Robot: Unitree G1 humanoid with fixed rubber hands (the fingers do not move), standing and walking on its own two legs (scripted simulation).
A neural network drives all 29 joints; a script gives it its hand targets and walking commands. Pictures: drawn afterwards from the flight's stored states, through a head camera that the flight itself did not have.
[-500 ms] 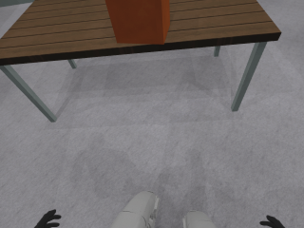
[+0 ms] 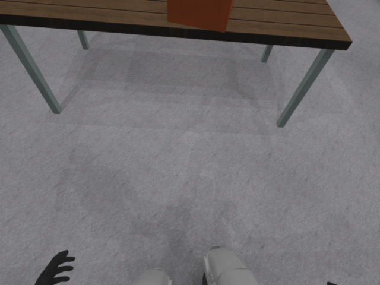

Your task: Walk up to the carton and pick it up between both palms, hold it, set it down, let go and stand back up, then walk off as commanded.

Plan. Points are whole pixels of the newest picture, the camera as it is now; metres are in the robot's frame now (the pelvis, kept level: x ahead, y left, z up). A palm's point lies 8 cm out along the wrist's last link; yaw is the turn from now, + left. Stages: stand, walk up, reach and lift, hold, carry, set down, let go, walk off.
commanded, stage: walk off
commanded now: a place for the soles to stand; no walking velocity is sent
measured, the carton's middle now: out of the picture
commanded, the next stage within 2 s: stand in 1.40 s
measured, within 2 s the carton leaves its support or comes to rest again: neither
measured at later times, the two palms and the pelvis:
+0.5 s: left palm out of the picture +0.11 +0.26 -0.08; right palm out of the picture +0.09 -0.34 -0.10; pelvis +0.00 -0.04 +0.00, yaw -1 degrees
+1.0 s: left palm out of the picture +0.10 +0.24 -0.08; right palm out of the picture +0.06 -0.35 -0.08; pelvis -0.02 -0.05 +0.01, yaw -1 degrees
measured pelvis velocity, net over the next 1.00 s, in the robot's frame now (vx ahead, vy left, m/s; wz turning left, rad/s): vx -0.02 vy -0.05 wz -0.02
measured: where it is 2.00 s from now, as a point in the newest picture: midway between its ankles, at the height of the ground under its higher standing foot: outside the picture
